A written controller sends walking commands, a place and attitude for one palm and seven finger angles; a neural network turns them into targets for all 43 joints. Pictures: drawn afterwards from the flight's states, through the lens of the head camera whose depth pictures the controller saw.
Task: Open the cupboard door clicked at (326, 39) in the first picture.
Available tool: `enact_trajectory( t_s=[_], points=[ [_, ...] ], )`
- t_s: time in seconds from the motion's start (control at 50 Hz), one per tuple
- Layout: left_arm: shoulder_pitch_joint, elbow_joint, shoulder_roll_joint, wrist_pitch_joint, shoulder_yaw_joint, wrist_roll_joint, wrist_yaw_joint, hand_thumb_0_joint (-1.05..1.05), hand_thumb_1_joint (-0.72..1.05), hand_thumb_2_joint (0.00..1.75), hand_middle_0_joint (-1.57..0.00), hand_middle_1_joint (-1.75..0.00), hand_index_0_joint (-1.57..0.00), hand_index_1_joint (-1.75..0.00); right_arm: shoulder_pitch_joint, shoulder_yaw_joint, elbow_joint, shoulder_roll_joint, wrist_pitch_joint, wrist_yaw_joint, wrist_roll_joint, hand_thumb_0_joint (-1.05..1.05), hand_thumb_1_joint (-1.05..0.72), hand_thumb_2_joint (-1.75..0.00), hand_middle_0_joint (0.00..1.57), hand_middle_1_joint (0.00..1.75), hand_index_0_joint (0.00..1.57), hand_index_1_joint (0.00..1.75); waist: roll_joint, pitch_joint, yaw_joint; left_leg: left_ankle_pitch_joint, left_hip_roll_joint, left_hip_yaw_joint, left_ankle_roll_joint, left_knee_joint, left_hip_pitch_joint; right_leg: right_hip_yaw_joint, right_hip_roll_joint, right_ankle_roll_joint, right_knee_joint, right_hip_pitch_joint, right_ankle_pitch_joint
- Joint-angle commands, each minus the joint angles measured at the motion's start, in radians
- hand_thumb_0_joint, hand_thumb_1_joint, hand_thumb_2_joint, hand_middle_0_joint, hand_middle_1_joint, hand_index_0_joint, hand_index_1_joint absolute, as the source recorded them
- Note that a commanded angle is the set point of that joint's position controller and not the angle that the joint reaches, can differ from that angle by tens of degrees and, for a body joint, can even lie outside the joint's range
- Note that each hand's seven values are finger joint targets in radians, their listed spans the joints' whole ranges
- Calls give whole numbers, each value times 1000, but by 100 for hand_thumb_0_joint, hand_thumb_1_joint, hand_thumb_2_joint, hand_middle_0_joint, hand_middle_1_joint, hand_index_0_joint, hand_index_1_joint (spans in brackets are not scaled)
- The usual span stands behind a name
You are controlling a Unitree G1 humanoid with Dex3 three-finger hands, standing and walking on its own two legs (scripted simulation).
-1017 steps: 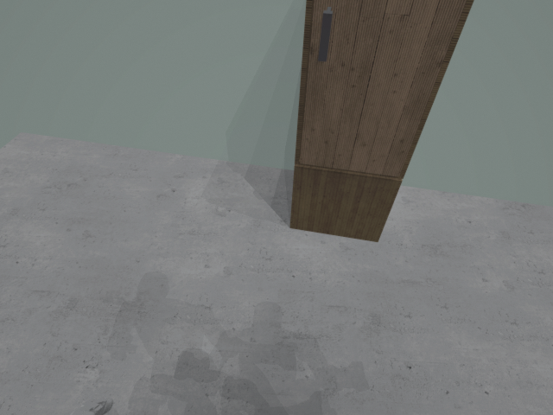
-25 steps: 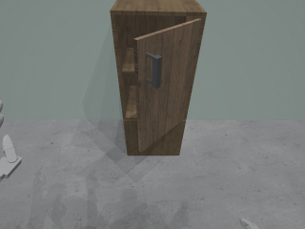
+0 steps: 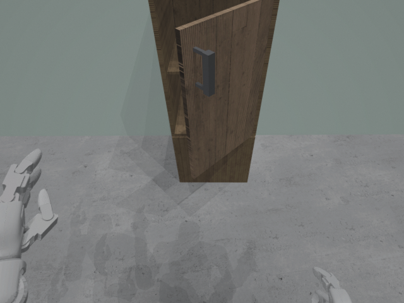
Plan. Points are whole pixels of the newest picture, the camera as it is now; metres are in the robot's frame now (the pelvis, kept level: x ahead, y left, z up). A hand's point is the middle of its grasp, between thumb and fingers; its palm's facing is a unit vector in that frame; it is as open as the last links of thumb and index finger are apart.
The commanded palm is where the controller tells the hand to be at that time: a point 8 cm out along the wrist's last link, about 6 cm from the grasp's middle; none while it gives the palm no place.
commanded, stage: let the arm hang, fingers relaxed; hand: left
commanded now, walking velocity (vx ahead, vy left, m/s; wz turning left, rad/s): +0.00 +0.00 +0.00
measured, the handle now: (203, 71) +0.65 +0.05 +0.14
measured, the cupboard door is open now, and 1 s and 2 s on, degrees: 44 44 44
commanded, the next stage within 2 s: look to check the result in 1.06 s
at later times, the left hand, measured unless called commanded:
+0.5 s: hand out of the picture -0.10 +0.22 -0.17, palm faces +0.06 -0.97 -0.23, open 7.3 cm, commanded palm none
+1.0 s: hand out of the picture -0.04 +0.20 -0.17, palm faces +0.05 -0.98 -0.18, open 7.4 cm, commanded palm none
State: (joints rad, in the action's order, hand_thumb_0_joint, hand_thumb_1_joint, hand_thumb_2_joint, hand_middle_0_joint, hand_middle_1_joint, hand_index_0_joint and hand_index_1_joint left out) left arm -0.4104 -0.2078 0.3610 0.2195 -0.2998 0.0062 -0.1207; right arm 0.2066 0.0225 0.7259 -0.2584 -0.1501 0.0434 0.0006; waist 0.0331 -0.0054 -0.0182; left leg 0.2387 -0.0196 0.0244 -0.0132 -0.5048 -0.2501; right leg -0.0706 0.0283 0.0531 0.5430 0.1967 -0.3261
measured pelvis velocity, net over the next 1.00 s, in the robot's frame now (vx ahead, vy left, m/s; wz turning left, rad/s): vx -0.04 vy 0.03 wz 0.02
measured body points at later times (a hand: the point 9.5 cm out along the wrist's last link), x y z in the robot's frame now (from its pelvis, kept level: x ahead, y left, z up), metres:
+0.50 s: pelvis -0.05 +0.02 +0.00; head -0.04 +0.02 +0.45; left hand -0.10 +0.27 -0.15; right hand -0.04 -0.21 -0.16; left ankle +0.01 +0.14 -0.74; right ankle -0.03 -0.07 -0.74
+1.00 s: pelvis -0.04 +0.03 +0.00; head -0.04 +0.02 +0.45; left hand -0.04 +0.25 -0.15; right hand -0.05 -0.18 -0.16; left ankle +0.01 +0.14 -0.74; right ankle -0.03 -0.07 -0.74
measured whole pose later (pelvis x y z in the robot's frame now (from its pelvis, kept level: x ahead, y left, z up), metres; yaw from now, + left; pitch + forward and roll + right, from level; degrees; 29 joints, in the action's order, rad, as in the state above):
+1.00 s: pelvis -0.04 +0.03 +0.00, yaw +1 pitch -2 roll +0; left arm -0.28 1.14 0.12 0.01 -0.02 -0.01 -0.02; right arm 0.30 0.02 1.13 -0.14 0.02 0.03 -0.03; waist 0.02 -0.02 0.01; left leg 0.14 0.01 0.02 0.02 -0.43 -0.26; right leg -0.08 0.00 0.03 0.46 0.19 -0.24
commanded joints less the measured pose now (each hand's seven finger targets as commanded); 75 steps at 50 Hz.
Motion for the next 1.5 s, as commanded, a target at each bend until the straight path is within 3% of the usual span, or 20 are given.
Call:
enact_trajectory(
  t_s=[0.0,0.02,0.06,0.1,0.12,0.14,0.2,0.24,0.3,0.32,0.42,0.48,0.54,0.68,0.84,0.88,1.0,1.34,1.48],
  points=[
    [8,427,33,-195,175,-38,112,0,90,90,-20,-30,-20,-30,-32,59,-28,-177,62,-40,-5,0,-90,-90,20,30,20,30,-20,104,20,-475,-115,-100,96,-58,-16,86,-124,-16,17,11,440],
    [56,475,51,-194,182,-39,117,0,90,90,-20,-30,-20,-30,-44,49,-28,-171,77,-41,-9,0,-90,-90,20,30,20,30,-72,85,18,-341,-104,-116,94,-41,-63,91,-128,-9,-7,2,374],
    [116,579,81,-188,196,-40,121,0,90,90,-20,-30,-20,-30,-52,37,-24,-159,97,-41,-17,0,-90,-90,20,30,20,30,-186,90,23,-244,-64,-99,68,-59,-46,137,-169,18,-69,-2,370],
    [165,700,99,-186,206,-37,115,0,90,90,-20,-30,-20,-30,-69,37,2,-166,115,-36,-24,0,-90,-90,20,30,20,30,-236,107,22,-219,-29,-68,50,-87,-34,165,-202,45,-83,-46,529],
    [184,756,98,-191,215,-34,111,0,90,90,-20,-30,-20,-30,-70,33,19,-162,124,-34,-24,0,-90,-90,20,30,20,30,-210,113,27,-181,-25,-66,45,-76,-19,165,-210,52,-85,-57,542],
    [206,803,91,-198,227,-32,106,0,90,90,-20,-30,-20,-30,-67,27,36,-152,133,-32,-25,0,-90,-90,20,30,20,30,-150,101,33,-195,-33,-68,41,-48,17,152,-202,48,-96,-29,458],
    [197,941,25,-215,261,-20,102,0,90,90,-20,-30,-20,-30,-73,0,99,-103,153,-31,-29,0,-90,-90,20,30,20,30,81,31,30,-194,-69,-114,48,58,26,130,-138,-1,-140,9,198],
    [168,1028,14,-220,267,-19,102,0,90,90,-20,-30,-20,-30,-71,-7,135,-93,161,-27,-28,0,-90,-90,20,30,20,30,139,-12,19,-88,-71,-130,49,102,-10,125,-124,-3,-187,-5,75],
    [134,1128,-19,-221,262,-18,103,0,90,90,-20,-30,-20,-30,-28,-5,190,-66,170,-21,-31,0,-90,-90,20,30,20,30,171,-52,22,84,-58,-129,45,140,-37,139,-125,15,-249,10,-46],
    [127,1155,-16,-220,263,-17,104,0,90,90,-20,-30,-20,-30,-13,-4,206,-61,172,-21,-30,0,-90,-90,20,30,20,30,170,-53,23,106,-54,-128,45,146,-37,142,-126,18,-257,15,-63],
    [109,1247,-37,-220,265,-17,104,0,90,90,-20,-30,-20,-30,76,8,273,-54,175,-15,-27,0,-90,-90,20,30,20,30,1,-63,32,141,-61,-136,52,151,-8,126,-121,18,-282,65,-143],
    [95,1280,-48,-219,264,-18,101,0,90,90,-20,-30,-20,-30,114,12,303,-41,174,-14,-26,0,-90,-90,20,30,20,30,-44,-79,34,140,-63,-137,57,152,-4,124,-123,20,-280,97,-168],
    [69,1305,-58,-217,262,-17,97,0,90,90,-20,-30,-20,-30,131,13,326,-36,169,-11,-25,0,-90,-90,20,30,20,30,-37,-72,27,133,-71,-147,61,172,-10,113,-116,19,-253,85,-141],
    [19,1338,-91,-224,261,-21,91,0,90,90,-20,-30,-20,-30,145,12,362,-6,164,-9,-27,0,-90,-90,20,30,20,30,0,-133,8,238,-91,-192,70,270,-105,92,-94,2,-189,55,-85],
    [31,1328,-92,-211,253,-21,86,0,90,90,-20,-30,-20,-30,161,13,370,24,158,-12,-25,0,-90,-90,20,30,20,30,-39,-98,18,100,-56,-129,59,198,-44,116,-123,11,-228,70,-83],
    [53,1325,-98,-210,255,-19,86,0,90,90,-20,-30,-20,-30,163,11,375,35,159,-13,-26,0,-90,-90,20,30,20,30,-28,-126,28,75,-48,-116,53,180,-34,125,-133,14,-242,103,-98],
    [68,1324,-108,-206,256,-17,86,0,90,90,-20,-30,-20,-30,153,7,375,36,155,-10,-26,0,-90,-90,20,30,20,30,10,-110,31,29,-57,-122,51,180,-15,117,-128,13,-231,81,-36],
    [71,1338,-102,-195,264,-12,81,0,90,90,-20,-30,-20,-30,106,0,385,14,148,-3,-17,0,-90,-90,20,30,20,30,-42,-40,25,-180,-70,-99,47,143,71,99,-139,2,-232,-19,180],
    [77,1342,-103,-196,268,-11,81,0,90,90,-20,-30,-20,-30,87,-4,397,13,149,-2,-19,0,-90,-90,20,30,20,30,-25,-70,26,-187,-72,-94,45,154,80,103,-140,2,-239,-19,199]
  ],
)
